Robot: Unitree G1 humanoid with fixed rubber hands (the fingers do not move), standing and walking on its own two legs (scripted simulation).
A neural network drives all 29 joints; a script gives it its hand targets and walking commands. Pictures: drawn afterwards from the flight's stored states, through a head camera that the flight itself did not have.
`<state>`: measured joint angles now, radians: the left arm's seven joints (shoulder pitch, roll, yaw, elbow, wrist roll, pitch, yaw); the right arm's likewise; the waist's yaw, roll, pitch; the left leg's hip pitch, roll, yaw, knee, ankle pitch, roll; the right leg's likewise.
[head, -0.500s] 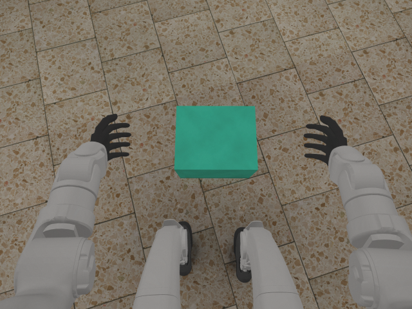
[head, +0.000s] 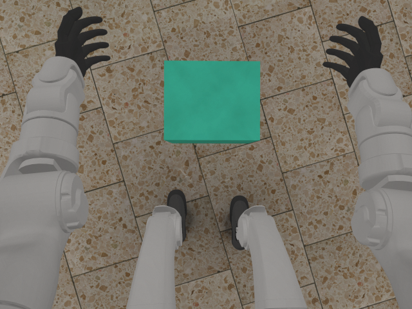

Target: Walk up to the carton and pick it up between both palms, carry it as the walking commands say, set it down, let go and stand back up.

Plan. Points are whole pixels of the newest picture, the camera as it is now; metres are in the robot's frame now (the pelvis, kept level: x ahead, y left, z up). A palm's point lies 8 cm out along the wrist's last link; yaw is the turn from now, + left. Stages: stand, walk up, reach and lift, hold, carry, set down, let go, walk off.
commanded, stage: reach and lift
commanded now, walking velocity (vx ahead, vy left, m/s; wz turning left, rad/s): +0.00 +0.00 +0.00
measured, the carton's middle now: (211, 107) +0.53 -0.01 -0.55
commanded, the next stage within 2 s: none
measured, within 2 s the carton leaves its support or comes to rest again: neither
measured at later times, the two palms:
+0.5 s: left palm (95, 70) +0.54 +0.24 -0.19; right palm (330, 84) +0.50 -0.24 -0.19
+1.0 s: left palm (122, 95) +0.53 +0.24 -0.36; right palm (294, 104) +0.50 -0.23 -0.36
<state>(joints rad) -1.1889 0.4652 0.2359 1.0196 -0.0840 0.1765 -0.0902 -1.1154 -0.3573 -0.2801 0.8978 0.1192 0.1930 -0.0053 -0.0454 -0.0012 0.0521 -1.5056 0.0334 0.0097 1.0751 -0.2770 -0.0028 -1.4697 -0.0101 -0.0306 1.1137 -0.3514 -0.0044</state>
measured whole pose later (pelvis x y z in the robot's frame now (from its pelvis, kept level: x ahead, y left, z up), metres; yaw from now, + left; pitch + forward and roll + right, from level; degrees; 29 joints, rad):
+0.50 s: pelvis -0.02 +0.02 -0.07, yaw -1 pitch +46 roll -2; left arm -1.35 0.49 0.25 1.04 -0.06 0.21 -0.08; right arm -1.25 -0.38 -0.37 0.93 0.07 0.21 0.02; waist -0.05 0.00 0.08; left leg -1.82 0.03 0.02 1.38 -0.35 0.02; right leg -1.77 -0.01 -0.01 1.40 -0.42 0.02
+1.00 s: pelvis -0.04 +0.01 -0.21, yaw -1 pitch +36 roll -1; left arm -1.49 0.58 0.17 1.02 -0.19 0.18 -0.03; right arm -1.41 -0.42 -0.23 0.88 0.19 0.20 -0.09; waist -0.04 -0.01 0.45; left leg -2.05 0.03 0.00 1.92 -0.49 0.01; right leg -2.00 -0.02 -0.01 1.96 -0.58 0.00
